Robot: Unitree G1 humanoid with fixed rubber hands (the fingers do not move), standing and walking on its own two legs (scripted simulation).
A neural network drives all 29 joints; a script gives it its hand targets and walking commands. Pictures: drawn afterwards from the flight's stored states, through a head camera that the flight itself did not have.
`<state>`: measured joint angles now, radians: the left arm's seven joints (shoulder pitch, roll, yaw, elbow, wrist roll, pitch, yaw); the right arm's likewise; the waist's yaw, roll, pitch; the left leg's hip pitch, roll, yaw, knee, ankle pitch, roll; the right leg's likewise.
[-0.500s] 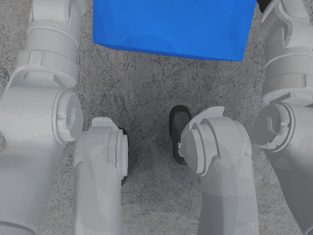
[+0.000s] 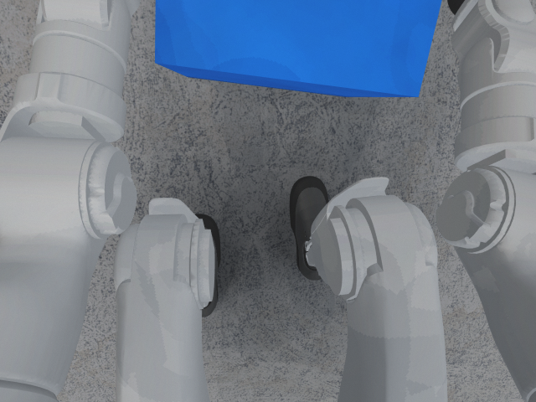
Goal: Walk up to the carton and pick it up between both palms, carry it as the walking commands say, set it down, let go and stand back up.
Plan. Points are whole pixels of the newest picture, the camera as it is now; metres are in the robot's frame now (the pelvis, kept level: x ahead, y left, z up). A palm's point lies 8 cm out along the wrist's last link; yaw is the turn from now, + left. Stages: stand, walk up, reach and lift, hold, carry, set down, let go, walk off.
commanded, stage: set down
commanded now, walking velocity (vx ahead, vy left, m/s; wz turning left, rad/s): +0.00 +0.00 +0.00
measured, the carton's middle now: out of the picture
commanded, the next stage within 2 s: none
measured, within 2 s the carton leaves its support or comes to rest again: neither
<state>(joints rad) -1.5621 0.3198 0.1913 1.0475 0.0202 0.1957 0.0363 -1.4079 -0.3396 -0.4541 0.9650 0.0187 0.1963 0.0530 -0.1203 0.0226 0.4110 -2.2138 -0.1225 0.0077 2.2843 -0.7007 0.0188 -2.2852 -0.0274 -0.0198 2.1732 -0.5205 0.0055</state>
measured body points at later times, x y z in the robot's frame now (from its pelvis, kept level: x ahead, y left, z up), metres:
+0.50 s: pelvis -0.01 -0.01 +0.00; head +0.37 -0.02 +0.23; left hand +0.59 +0.12 -0.18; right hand +0.52 -0.27 -0.18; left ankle +0.08 +0.10 -0.33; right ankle +0.13 -0.12 -0.33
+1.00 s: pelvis -0.01 -0.01 +0.02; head +0.36 -0.03 +0.28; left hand +0.61 +0.12 -0.11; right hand +0.53 -0.30 -0.11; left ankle +0.08 +0.10 -0.33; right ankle +0.13 -0.12 -0.33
